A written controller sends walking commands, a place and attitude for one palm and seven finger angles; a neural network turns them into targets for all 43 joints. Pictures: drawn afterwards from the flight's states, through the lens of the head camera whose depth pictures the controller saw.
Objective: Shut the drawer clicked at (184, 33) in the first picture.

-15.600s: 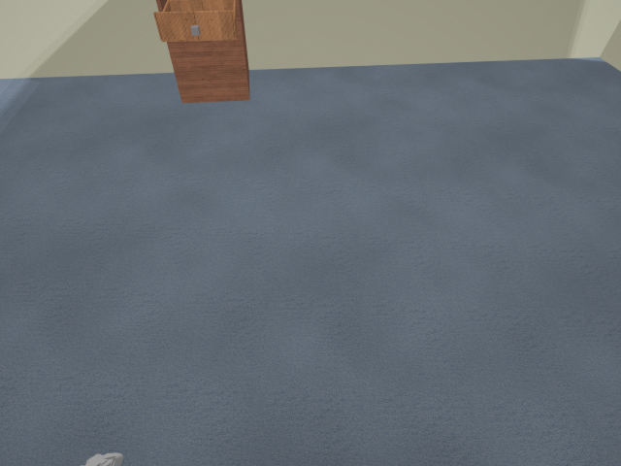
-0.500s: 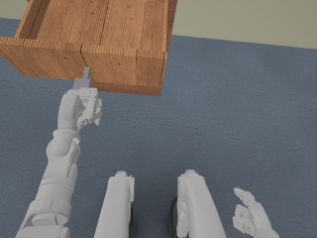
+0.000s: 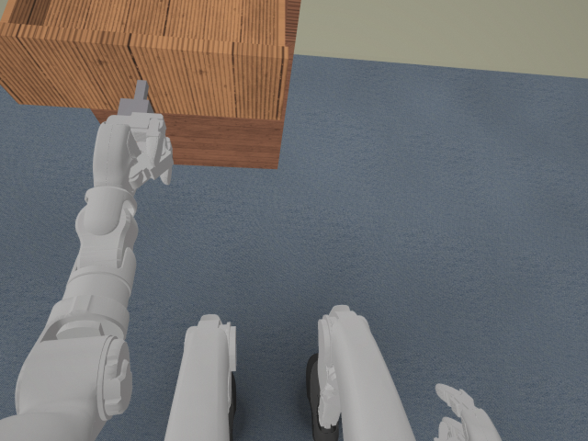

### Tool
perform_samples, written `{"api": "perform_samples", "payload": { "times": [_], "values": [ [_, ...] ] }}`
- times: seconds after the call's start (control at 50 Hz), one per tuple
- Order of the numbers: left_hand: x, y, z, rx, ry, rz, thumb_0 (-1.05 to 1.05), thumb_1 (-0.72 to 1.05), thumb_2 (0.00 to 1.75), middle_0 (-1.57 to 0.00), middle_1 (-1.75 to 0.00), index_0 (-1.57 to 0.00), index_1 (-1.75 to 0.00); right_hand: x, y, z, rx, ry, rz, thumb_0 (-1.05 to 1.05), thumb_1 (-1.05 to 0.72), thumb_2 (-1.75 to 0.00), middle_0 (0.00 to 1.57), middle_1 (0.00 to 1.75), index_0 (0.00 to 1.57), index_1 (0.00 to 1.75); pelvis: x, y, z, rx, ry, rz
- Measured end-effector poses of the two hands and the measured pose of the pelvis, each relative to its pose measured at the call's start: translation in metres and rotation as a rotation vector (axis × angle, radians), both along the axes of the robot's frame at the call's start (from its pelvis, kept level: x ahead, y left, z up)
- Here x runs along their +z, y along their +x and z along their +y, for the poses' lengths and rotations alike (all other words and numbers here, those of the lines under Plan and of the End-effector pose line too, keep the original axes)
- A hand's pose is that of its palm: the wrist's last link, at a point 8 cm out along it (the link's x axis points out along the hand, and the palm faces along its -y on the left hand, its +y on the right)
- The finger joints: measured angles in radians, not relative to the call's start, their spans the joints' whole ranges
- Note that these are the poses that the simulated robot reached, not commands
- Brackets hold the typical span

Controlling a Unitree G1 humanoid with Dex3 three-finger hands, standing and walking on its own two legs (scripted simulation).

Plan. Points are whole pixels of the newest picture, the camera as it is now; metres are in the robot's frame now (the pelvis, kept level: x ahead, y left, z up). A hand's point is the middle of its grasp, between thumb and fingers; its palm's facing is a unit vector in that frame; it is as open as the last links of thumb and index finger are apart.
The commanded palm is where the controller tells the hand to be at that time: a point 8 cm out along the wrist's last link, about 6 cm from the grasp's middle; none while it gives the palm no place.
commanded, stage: push the drawer shut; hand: left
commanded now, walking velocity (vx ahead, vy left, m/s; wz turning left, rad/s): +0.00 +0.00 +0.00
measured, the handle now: (139, 106) +0.55 +0.19 +0.01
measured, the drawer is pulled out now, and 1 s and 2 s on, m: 0.17 0.05 0.00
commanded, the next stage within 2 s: pull the fist back off the drawer in 1.42 s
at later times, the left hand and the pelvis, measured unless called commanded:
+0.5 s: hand (174, 114) +0.54 +0.15 +0.00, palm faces -0.06 -1.00 -0.04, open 3.6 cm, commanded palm +0.54 +0.18 +0.01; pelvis +0.00 +0.00 -0.02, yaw -2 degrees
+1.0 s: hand (179, 79) +0.60 +0.15 +0.00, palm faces -0.04 -1.00 -0.04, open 3.6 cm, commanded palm +0.61 +0.16 +0.01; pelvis +0.00 +0.01 -0.03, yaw -3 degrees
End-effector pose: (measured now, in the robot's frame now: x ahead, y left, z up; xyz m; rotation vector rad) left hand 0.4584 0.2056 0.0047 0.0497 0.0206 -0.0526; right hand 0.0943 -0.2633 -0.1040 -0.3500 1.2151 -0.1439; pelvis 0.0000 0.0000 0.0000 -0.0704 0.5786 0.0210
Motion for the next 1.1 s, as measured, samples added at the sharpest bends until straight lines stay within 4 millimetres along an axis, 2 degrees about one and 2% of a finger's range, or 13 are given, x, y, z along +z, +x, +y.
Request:
{"api": "perform_samples", "payload": {
  "times": [0.22, 0.68, 1.1],
  "values": [
    [-0.001, 0.029, -0.001, 0.0, -0.005, -0.015, 0.02, 0.9, 0.9, -1.4, -1.6, -1.52, -1.6, -0.005, -0.029, -0.001, -0.04, -0.011, 0.094, 0.0, -0.9, -0.9, 0.21, 0.3, 0.21, 0.3, -0.006, -0.002, 0.002, -0.009, -0.003, 0.015],
    [-0.001, 0.086, -0.003, -0.004, -0.013, -0.014, 0.02, 0.9, 0.9, -1.4, -1.6, -1.53, -1.6, -0.013, -0.06, 0.008, -0.092, -0.014, 0.207, 0.0, -0.9, -0.9, 0.21, 0.3, 0.21, 0.3, -0.019, -0.003, 0.006, -0.023, -0.024, 0.055],
    [0.001, 0.135, -0.005, 0.018, -0.003, 0.004, 0.02, 0.9, 0.9, -1.4, -1.6, -1.53, -1.6, -0.006, -0.107, 0.012, -0.152, -0.034, 0.342, 0.0, -0.91, -0.9, 0.21, 0.3, 0.21, 0.3, -0.028, -0.004, 0.006, -0.028, -0.042, 0.094]
  ]
}}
